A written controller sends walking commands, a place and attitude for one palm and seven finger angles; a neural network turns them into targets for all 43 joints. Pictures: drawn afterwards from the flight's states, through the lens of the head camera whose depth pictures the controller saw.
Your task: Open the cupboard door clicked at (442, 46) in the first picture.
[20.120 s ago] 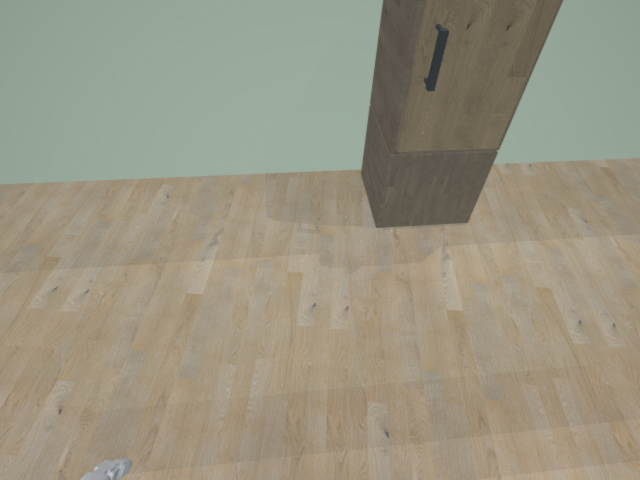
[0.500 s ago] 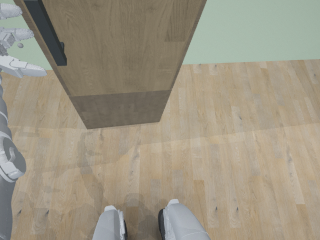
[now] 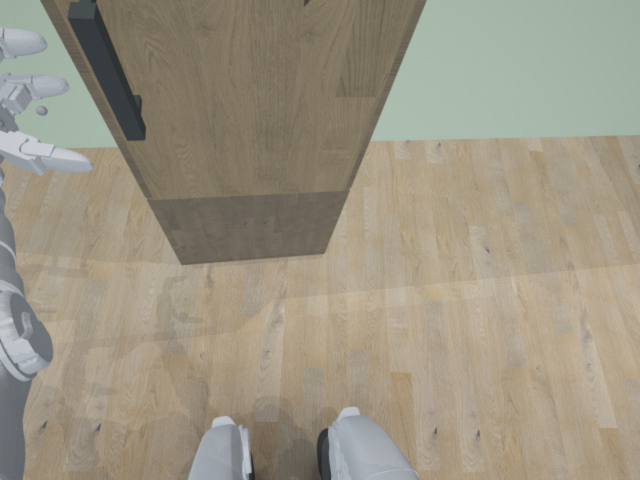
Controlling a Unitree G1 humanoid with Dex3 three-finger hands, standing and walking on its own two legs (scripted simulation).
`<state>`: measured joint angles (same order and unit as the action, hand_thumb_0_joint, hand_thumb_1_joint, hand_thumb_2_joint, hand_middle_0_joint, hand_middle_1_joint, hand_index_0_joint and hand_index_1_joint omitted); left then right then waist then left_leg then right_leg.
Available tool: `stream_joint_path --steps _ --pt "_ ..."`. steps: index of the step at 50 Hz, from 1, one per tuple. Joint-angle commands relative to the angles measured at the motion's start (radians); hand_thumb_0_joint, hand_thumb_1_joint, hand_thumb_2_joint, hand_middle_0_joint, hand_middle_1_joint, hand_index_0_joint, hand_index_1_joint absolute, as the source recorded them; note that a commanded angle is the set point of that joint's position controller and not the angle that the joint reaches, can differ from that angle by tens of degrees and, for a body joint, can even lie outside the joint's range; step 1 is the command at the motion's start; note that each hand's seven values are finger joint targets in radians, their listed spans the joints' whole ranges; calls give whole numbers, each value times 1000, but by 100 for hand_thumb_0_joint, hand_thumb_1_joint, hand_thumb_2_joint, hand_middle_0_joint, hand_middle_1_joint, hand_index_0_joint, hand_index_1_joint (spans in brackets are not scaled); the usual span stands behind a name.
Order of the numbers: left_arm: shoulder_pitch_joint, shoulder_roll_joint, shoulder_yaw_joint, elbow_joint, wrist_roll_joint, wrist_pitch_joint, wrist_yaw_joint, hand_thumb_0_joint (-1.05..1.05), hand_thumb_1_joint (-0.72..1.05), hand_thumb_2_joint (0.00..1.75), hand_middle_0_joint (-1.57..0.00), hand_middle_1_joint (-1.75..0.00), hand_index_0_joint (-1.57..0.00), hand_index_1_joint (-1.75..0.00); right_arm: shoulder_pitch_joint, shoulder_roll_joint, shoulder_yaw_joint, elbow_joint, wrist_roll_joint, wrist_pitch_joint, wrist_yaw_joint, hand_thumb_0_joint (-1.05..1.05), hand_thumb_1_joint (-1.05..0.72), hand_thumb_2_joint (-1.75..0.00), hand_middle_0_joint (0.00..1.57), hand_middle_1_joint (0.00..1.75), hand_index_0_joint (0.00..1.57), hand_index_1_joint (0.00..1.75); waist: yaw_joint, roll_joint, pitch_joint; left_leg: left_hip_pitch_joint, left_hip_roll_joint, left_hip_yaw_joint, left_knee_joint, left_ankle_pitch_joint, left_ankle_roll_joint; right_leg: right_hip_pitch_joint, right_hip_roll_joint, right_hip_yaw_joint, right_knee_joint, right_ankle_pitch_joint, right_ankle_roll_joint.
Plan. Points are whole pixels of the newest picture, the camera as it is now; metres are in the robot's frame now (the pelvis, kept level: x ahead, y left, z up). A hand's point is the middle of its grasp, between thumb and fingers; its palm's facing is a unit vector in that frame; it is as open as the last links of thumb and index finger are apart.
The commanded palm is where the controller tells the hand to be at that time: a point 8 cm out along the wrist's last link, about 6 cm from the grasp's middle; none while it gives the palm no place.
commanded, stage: slide the fingers in behind the handle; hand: left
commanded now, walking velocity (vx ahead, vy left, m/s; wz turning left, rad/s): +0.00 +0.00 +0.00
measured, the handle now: (115, 68) +0.58 +0.20 +0.08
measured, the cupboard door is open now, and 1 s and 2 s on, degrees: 0 0 0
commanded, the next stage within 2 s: close the thumb around the handle in 1.64 s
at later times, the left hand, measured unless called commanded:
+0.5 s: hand (82, 103) +0.53 +0.23 +0.08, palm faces +0.03 -1.00 -0.02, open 14.0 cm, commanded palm +0.51 +0.26 +0.08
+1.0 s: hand (121, 102) +0.54 +0.19 +0.07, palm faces +0.05 -1.00 -0.03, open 14.0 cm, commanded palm +0.51 +0.22 +0.08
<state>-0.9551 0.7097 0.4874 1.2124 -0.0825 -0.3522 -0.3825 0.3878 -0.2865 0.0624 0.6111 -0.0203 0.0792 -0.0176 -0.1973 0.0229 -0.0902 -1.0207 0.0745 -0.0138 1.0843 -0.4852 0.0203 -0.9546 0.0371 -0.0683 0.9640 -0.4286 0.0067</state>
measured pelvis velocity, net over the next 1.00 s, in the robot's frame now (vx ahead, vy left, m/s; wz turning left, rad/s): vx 0.00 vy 0.00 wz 0.01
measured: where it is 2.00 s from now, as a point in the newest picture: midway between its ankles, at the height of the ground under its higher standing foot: outside the picture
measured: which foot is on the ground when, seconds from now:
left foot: down 0.00-1.00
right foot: down 0.00-1.00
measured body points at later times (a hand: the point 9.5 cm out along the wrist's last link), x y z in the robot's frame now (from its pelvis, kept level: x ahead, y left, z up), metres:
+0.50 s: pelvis +0.00 +0.00 +0.00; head +0.15 +0.04 +0.42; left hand +0.52 +0.28 +0.08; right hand -0.03 -0.25 -0.10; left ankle +0.00 +0.10 -0.66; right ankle +0.01 -0.13 -0.66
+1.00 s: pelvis +0.00 +0.00 +0.00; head +0.15 +0.02 +0.42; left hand +0.53 +0.24 +0.08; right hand -0.01 -0.27 -0.11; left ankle +0.00 +0.10 -0.66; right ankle +0.01 -0.13 -0.66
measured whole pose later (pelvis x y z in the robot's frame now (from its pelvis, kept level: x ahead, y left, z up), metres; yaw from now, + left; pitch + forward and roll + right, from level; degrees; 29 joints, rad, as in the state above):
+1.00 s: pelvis +0.00 +0.00 +0.00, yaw +0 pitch +24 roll -4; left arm -1.00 0.55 0.40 1.20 -0.04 -0.37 -0.19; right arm 0.41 -0.27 0.05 0.63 -0.04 0.06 0.01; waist -0.20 0.04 -0.10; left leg -1.03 0.06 -0.01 1.08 -0.49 0.02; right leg -0.97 0.03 -0.06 0.99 -0.44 0.00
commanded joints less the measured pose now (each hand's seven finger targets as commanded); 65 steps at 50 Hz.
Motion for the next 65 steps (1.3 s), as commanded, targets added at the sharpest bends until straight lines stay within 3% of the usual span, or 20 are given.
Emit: stream_joint_path --steps 1,3,6,10,13,16,22,25,28,31,36,39,41,45,48,51,55,60,62,65 --pt "-445 263 6 -223 -33 -76 -13 0 -50 30 -30 -120 -30 -120 203 -190 -71 -15 3 -9 -16 0 -90 -90 20 30 20 30 -16 243 -513 490 -28 -52 -91 514 -2 125 34 18 -75 348 -19" --pt "-440 263 1 -162 -34 -48 -17 0 -50 30 -30 -120 -30 -120 202 -195 -68 -13 6 -9 -18 0 -90 -90 20 30 20 30 -27 183 -453 426 -30 -50 -99 436 5 128 33 16 -87 305 -16" --pt "-502 214 -47 -184 -30 -35 -13 0 -50 30 -30 -120 -30 -120 204 -194 -67 -7 3 -17 -22 0 -90 -90 20 30 20 30 -44 223 -469 464 -28 -62 -103 433 3 78 29 10 -85 277 -18" --pt "-494 264 9 -226 -32 -54 8 0 -50 30 -30 -120 -30 -120 216 -193 -68 -8 -5 -23 -17 0 -90 -90 20 30 20 30 -20 235 -555 495 -26 -67 -89 508 -3 109 30 11 -67 326 -21" --pt "-470 214 -20 -196 -26 -51 25 0 -50 30 -30 -120 -30 -120 210 -187 -68 -11 -4 -24 -10 0 -90 -90 20 30 20 30 -27 209 -505 463 -27 -61 -95 464 0 102 32 8 -75 298 -18" --pt "-465 233 -5 -198 -11 -47 46 0 -50 30 -30 -120 -30 -120 215 -188 -68 -14 -6 -23 -7 0 -90 -90 20 30 20 30 -13 220 -516 460 -28 -60 -98 469 -3 111 31 8 -68 301 -21" --pt "-486 213 -7 -229 -3 -57 84 0 -50 30 -30 -120 -30 -120 222 -183 -71 -18 -10 -24 0 0 -90 -90 20 30 20 30 -16 218 -527 477 -27 -63 -105 474 -4 110 33 6 -70 298 -21" --pt "-475 189 -5 -234 -9 -71 95 0 -50 30 -30 -120 -30 -120 230 -182 -75 -12 -13 -28 5 0 -90 -90 20 30 20 30 -16 199 -544 492 -26 -65 -100 499 -5 111 36 4 -67 315 -21" --pt "-471 150 -33 -208 -3 -60 104 0 -50 30 -30 -120 -30 -120 230 -178 -76 -10 -12 -25 7 0 -90 -90 20 30 20 30 -26 182 -504 469 -27 -59 -109 469 -3 107 33 2 -72 300 -19" --pt "-455 136 -35 -221 6 -61 119 0 -50 30 -30 -120 -30 -120 236 -177 -79 -13 -14 -22 10 0 -90 -90 20 30 20 30 -14 207 -527 500 -27 -62 -108 510 -8 101 33 0 -68 314 -21" --pt "-493 84 -67 -221 8 -67 143 0 -50 30 -30 -120 -30 -120 234 -171 -81 -7 -17 -25 14 0 -90 -90 20 30 20 30 -30 189 -498 483 -29 -62 -108 481 -7 89 32 2 -70 302 -21" --pt "-511 118 -37 -242 12 -85 163 0 -50 30 -30 -120 -30 -120 236 -174 -83 -6 -20 -27 14 0 -90 -90 20 30 20 30 -22 190 -513 487 -30 -63 -107 482 -6 103 31 5 -66 305 -24" --pt "-502 64 -75 -233 17 -87 172 0 -50 30 -30 -120 -30 -120 229 -166 -84 -5 -20 -30 18 0 -90 -90 20 30 20 30 -27 195 -519 493 -31 -62 -102 496 -9 94 28 5 -62 314 -22" --pt "-511 92 -52 -234 23 -87 187 0 -50 30 -30 -120 -30 -120 233 -170 -86 -3 -22 -27 19 0 -90 -90 20 30 20 30 -25 181 -539 477 -34 -54 -95 501 -5 126 27 12 -59 342 -20" --pt "-515 57 -83 -239 28 -82 188 0 -50 30 -30 -120 -30 -120 228 -165 -87 -3 -20 -28 21 0 -90 -90 20 30 20 30 -34 176 -532 470 -36 -48 -96 482 -1 134 26 14 -66 348 -18" --pt "-499 43 -82 -253 17 -90 185 0 -50 30 -30 -120 -30 -120 227 -162 -90 -4 -19 -29 23 0 -90 -90 20 30 20 30 -22 188 -560 489 -39 -46 -94 511 -4 156 28 16 -64 376 -20" --pt "-515 14 -96 -212 11 -80 197 0 -50 30 -30 -120 -30 -120 225 -160 -87 3 -18 -31 21 0 -90 -90 20 30 20 30 -39 146 -507 432 -42 -40 -95 464 3 151 25 19 -69 361 -16" --pt "-479 55 -59 -242 29 -95 225 0 -50 30 -30 -120 -30 -120 223 -154 -86 -12 -22 -34 25 0 -90 -90 20 30 20 30 -7 174 -560 436 -48 -30 -93 507 2 205 21 29 -56 417 -20" --pt "-480 -13 -108 -261 29 -104 227 0 -50 30 -30 -120 -30 -120 216 -146 -89 -12 -22 -36 33 0 -90 -90 20 30 20 30 -17 174 -556 448 -48 -27 -89 507 2 194 23 27 -57 421 -16" --pt "-468 27 -76 -258 22 -111 222 0 -50 30 -30 -120 -30 -120 219 -155 -94 -11 -19 -34 30 0 -90 -90 20 30 20 30 -12 133 -559 431 -49 -25 -97 488 3 231 24 32 -64 429 -16"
